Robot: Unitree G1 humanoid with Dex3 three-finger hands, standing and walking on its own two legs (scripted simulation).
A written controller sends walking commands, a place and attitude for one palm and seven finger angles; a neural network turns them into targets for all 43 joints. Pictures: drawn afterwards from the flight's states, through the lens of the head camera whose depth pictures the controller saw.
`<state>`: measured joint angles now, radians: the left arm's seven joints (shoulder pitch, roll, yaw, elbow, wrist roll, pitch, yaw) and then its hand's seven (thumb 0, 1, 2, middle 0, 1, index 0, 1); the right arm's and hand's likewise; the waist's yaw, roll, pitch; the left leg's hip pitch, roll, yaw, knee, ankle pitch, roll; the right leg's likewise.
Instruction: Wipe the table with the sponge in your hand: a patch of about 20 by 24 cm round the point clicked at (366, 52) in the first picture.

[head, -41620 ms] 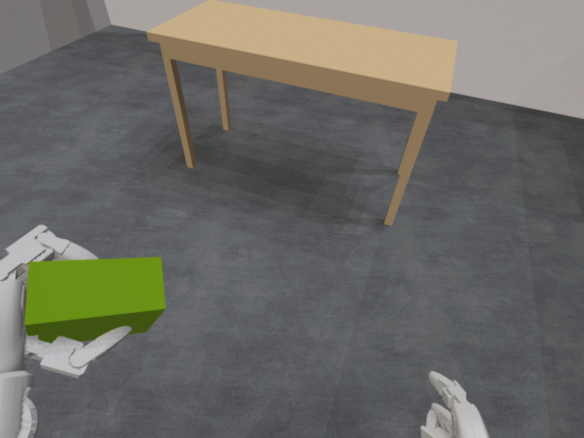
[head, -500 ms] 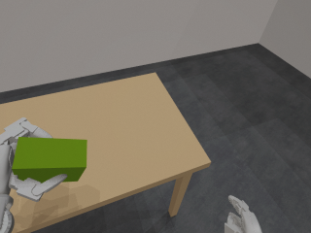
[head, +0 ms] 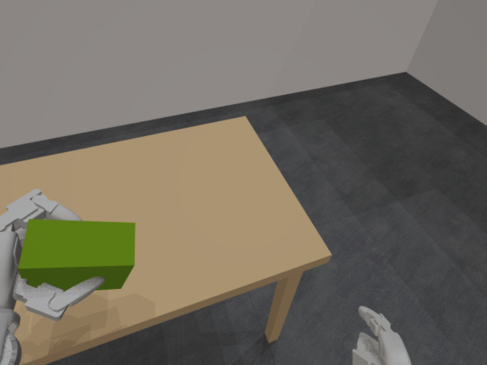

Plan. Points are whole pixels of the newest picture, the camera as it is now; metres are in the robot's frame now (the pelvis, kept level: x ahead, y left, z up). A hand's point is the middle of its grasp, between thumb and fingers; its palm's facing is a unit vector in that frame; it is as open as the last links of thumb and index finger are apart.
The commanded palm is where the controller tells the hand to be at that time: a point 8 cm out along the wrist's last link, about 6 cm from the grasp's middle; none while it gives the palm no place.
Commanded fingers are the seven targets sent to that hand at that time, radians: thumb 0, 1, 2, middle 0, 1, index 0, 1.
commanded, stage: come to a stop and stand still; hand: left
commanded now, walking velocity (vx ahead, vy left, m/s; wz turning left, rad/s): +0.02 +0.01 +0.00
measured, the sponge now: (96, 258) +0.22 +0.21 +0.13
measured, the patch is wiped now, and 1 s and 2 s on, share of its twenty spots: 0.00 0.00 0.00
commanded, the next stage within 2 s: look again from close up in 1.16 s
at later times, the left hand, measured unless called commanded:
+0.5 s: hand out of the picture +0.22 +0.32 +0.17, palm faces +0.37 -0.81 -0.45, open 9.9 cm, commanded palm +0.16 +0.33 +0.18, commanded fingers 0.00 0.10 1.30 -1.20 -1.60 -1.20 -1.60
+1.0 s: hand out of the picture +0.19 +0.35 +0.16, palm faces +0.38 -0.85 -0.38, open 9.9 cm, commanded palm +0.14 +0.37 +0.18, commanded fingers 0.00 0.10 1.30 -1.20 -1.60 -1.20 -1.60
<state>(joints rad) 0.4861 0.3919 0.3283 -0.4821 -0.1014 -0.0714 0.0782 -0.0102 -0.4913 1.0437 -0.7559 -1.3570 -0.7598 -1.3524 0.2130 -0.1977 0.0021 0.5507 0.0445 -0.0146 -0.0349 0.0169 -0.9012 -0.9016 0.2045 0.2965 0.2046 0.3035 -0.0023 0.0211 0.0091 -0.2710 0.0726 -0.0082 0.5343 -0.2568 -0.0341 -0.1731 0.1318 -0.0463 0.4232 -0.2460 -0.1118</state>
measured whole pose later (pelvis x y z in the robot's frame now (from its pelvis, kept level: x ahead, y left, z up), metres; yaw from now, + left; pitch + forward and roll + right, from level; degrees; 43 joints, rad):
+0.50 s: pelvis +0.00 +0.05 +0.00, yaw -1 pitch +0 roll -1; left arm 0.44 0.45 0.44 -0.44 -0.06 -0.20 0.09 -0.01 -0.49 1.04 -0.76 -1.35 -0.76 -1.35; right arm 0.23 -0.18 0.00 0.60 0.02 -0.12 -0.03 0.02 -0.90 -0.90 0.20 0.30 0.20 0.30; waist 0.01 -0.03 0.05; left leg -0.25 0.01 0.06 0.49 -0.24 0.03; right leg -0.19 0.05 0.00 0.45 -0.26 -0.03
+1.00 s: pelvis -0.02 +0.10 +0.01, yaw +0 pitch -1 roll -2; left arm 0.41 0.37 0.35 -0.46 -0.02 -0.20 0.09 -0.01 -0.49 1.04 -0.76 -1.36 -0.76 -1.35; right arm 0.21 -0.18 0.03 0.57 0.00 -0.14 -0.02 0.02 -0.90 -0.90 0.21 0.30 0.21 0.30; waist 0.04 -0.03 0.05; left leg -0.25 -0.05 0.07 0.42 -0.17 0.09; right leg -0.18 0.00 0.01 0.38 -0.19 0.03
